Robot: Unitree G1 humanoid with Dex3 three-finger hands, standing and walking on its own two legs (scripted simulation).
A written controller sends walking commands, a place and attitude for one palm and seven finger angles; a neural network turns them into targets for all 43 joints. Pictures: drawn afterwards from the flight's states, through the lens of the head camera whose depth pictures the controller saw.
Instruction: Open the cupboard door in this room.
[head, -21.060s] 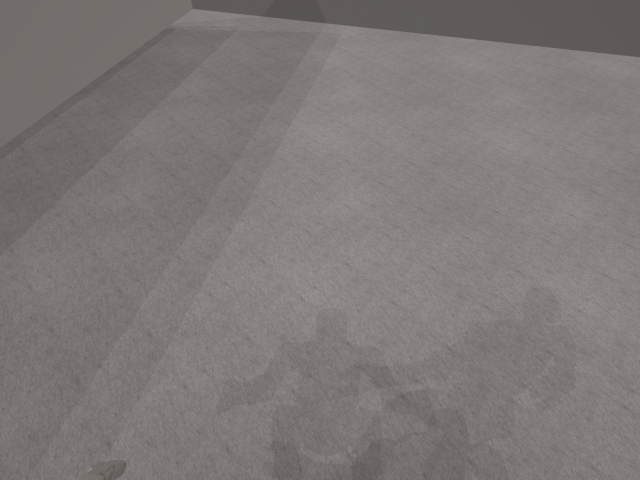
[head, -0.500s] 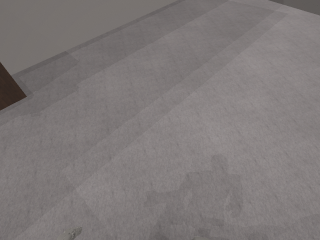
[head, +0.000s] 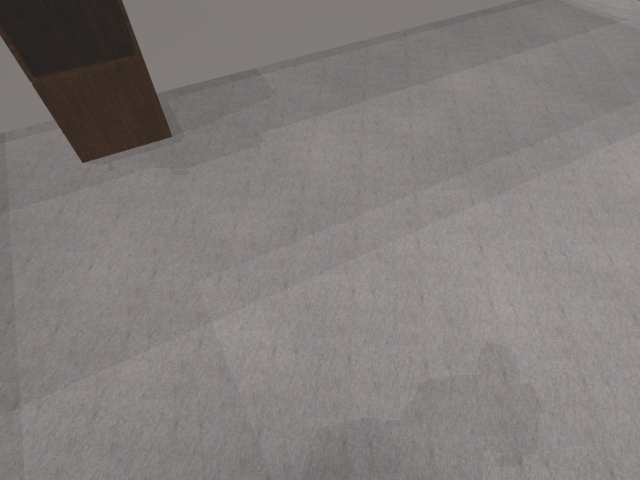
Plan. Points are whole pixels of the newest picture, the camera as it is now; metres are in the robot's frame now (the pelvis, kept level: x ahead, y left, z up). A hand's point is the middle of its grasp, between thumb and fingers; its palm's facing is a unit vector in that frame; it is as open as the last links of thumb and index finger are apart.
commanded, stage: turn or walk to find it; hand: left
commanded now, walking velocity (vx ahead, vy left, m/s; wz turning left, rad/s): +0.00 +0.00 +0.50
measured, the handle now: out of the picture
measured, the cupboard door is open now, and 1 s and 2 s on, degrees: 0 0 0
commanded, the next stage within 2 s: stand and wait in 1.66 s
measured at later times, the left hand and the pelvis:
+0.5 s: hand out of the picture +0.13 +0.22 -0.14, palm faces +0.19 -0.95 -0.24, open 7.4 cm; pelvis +0.05 +0.00 +0.00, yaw +13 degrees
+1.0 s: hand out of the picture +0.02 +0.18 -0.18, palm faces +0.55 -0.82 -0.16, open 7.4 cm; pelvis +0.21 +0.10 -0.02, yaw +28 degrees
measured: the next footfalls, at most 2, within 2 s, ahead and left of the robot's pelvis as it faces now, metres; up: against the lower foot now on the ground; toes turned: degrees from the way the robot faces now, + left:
left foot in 0.04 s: +0.03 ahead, +0.13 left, +0.00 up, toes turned +6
right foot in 0.50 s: +0.14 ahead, -0.11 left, +0.00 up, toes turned +8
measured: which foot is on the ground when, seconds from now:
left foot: up 0.00-0.02, down 0.04-0.50, up 0.52-0.94, down 0.96-1.00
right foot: down 0.00-0.04, up 0.06-0.48, down 0.50-0.98, up 1.00-1.00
